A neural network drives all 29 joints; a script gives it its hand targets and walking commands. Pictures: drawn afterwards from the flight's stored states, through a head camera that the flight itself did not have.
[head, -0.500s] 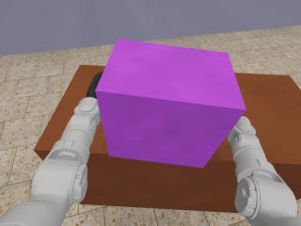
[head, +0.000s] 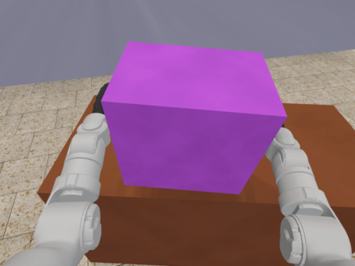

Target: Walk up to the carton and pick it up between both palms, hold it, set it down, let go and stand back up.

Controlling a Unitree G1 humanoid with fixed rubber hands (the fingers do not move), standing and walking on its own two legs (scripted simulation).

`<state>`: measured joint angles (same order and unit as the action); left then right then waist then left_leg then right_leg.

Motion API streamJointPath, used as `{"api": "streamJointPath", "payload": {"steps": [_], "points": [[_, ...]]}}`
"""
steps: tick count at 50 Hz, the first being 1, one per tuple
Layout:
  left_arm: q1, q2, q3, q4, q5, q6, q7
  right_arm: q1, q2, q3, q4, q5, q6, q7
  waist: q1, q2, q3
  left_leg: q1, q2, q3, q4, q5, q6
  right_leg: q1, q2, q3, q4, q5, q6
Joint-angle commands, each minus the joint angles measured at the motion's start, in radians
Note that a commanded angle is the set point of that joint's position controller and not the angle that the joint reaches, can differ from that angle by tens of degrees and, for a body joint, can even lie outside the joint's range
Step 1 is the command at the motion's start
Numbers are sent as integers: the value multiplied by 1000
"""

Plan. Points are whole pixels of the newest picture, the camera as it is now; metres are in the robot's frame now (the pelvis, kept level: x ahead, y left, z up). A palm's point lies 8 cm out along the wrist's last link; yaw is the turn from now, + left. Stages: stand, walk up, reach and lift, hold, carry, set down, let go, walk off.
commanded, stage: reach and lift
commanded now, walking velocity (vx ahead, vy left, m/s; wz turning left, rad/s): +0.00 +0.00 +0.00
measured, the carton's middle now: (188, 123) +0.41 -0.02 +0.13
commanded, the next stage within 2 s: hold in 1.66 s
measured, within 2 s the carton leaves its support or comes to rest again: neither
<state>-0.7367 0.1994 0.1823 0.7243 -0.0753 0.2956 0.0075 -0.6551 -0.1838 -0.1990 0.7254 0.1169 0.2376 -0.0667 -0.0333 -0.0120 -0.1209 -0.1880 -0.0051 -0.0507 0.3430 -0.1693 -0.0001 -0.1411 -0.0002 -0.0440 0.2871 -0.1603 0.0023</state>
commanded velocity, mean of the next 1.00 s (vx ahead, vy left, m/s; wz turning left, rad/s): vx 0.00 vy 0.00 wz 0.00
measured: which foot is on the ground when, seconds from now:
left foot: down 0.00-1.00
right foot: down 0.00-1.00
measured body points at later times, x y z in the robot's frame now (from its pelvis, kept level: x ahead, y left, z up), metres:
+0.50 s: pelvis -0.02 +0.00 +0.00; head -0.06 +0.02 +0.45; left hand +0.37 +0.17 +0.19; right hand +0.35 -0.23 +0.16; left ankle +0.01 +0.12 -0.75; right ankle -0.01 -0.12 -0.75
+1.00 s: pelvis -0.03 -0.02 +0.00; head -0.08 +0.02 +0.44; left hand +0.37 +0.21 +0.21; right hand +0.37 -0.20 +0.21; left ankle +0.01 +0.12 -0.75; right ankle -0.01 -0.12 -0.75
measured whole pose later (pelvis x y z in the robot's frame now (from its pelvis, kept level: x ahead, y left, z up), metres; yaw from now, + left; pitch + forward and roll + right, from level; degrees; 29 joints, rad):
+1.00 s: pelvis -0.03 -0.02 +0.00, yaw +1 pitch +0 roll -1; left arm -0.80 0.26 0.23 0.50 0.03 0.69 -0.03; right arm -0.81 -0.18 -0.19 0.71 0.16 0.50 -0.09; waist -0.05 -0.08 -0.16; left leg -0.21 0.01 -0.09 0.34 -0.13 -0.03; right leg -0.17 0.02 -0.07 0.30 -0.14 -0.03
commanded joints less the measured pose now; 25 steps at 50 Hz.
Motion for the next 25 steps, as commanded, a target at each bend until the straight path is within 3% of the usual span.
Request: {"api": "streamJointPath", "payload": {"steps": [1, 7, 12, 17, 25], "points": [[-762, -596, -352, -502, -21, 57, -174, -914, 518, 377, -494, 109, -56, 123, -41, 35, -546, 193, -45, 14, 30, 478, -50, 307, 40, 16, 38, 540, 38], [-704, -622, -455, -709, -39, 148, -142, -864, 452, 385, -587, 156, -25, 140, -52, 137, -540, 381, -3, -10, 92, 718, -93, 162, 74, -14, 2, 402, 2], [-669, -628, -527, -820, -69, 215, -112, -838, 395, 390, -649, 186, 7, 161, -61, 164, -501, 431, 22, -31, 107, 772, -108, 81, 91, -25, -15, 306, -17], [-646, -609, -508, -780, -63, 273, -108, -879, 376, 389, -665, 188, 51, 177, -55, 103, -410, 346, 13, -25, 65, 598, -81, 80, 80, -10, -30, 240, -18], [-746, -546, -388, -702, -53, 289, -125, -1091, 492, 442, -731, 203, 88, 191, 25, -44, -525, 92, -39, 23, -43, 175, 15, 204, 40, 31, 4, 231, 19]]}}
